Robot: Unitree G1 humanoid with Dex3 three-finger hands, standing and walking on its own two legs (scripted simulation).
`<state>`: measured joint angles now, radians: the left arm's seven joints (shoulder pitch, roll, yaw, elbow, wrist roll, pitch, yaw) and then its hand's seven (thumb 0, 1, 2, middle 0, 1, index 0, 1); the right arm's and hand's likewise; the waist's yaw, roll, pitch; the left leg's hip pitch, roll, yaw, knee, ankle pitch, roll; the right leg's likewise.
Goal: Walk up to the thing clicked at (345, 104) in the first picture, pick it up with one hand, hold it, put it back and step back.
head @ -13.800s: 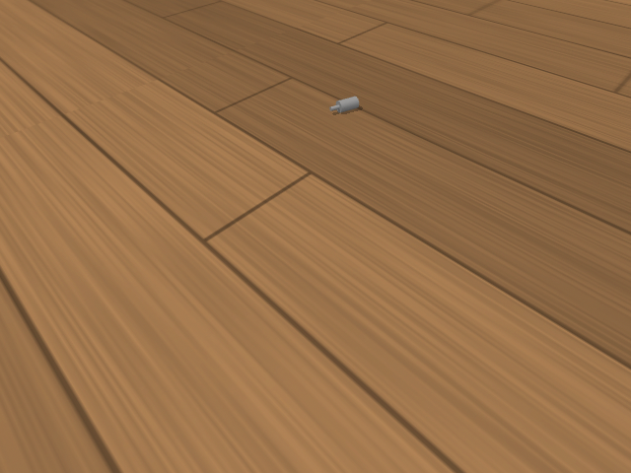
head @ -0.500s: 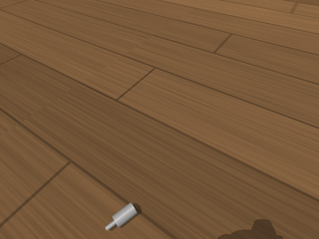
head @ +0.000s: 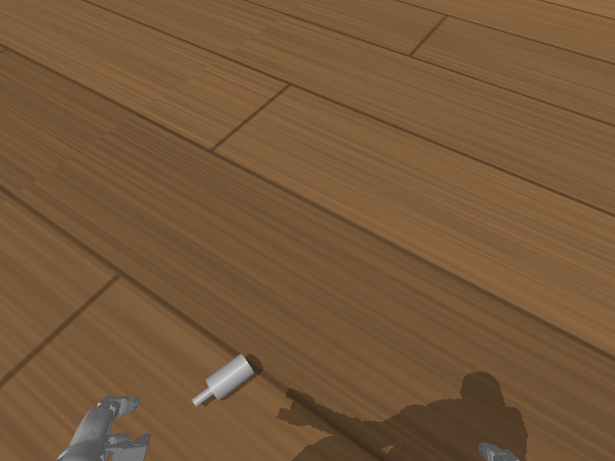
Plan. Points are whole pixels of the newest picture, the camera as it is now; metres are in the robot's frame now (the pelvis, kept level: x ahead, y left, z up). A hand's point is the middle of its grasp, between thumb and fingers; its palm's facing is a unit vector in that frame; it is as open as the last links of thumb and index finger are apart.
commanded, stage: rise first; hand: left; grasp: from above
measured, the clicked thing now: (221, 382) +0.40 +0.25 -0.72
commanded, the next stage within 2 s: none
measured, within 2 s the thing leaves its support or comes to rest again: neither
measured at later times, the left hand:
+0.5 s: hand out of the picture +0.13 +0.27 -0.22, palm faces -0.14 -0.82 -0.56, open 14.3 cm
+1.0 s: hand (168, 420) +0.24 +0.29 -0.41, palm faces -0.27 -0.32 -0.91, open 14.2 cm
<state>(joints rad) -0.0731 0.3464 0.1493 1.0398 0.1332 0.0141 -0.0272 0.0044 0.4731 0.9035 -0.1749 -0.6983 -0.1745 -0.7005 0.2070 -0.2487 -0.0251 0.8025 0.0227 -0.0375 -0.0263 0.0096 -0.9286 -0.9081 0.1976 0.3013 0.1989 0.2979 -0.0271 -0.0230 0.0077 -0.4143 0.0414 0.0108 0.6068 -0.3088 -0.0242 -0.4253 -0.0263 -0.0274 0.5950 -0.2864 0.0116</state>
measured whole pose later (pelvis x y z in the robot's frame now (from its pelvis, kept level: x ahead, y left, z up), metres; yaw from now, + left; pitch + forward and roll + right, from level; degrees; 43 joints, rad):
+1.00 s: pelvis -0.07 +0.00 -0.25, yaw +0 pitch +34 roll -2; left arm -0.46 0.33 0.10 1.02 0.74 0.26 0.53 0.00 -0.56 1.02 -0.10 -1.01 -0.08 -1.03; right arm 0.04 -0.26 -0.03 0.75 -0.05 -0.15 -0.03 0.01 -0.88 -0.89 0.20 0.30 0.20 0.30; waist -0.05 0.01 -0.21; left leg -1.74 0.03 -0.05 1.82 -0.67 -0.03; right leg -1.74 -0.04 -0.02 1.79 -0.64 0.01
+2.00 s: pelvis -0.09 +0.01 -0.42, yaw -3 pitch +35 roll -4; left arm -1.02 0.55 0.29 1.60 0.89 0.19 0.58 0.00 -0.46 0.93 -0.18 -1.00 -0.18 -1.00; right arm 0.15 -0.29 0.00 0.88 -0.16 -0.26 0.24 0.01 -0.89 -0.90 0.20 0.30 0.20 0.30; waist -0.21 0.05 -0.07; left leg -2.28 0.02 -0.10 2.35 -0.70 -0.02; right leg -2.26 -0.02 -0.02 2.28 -0.64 0.04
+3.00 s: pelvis -0.09 +0.01 -0.44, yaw -7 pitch +34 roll -8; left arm -1.28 0.67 0.27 1.85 0.97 0.18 0.71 0.00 -0.58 1.01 -0.11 -1.04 -0.10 -1.06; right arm 0.16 -0.32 0.08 0.91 -0.24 -0.33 0.32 0.00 -0.90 -0.90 0.19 0.30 0.19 0.30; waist -0.36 0.00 0.02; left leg -2.35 0.01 -0.16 2.46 -0.71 -0.03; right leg -2.31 -0.01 -0.07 2.34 -0.63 0.04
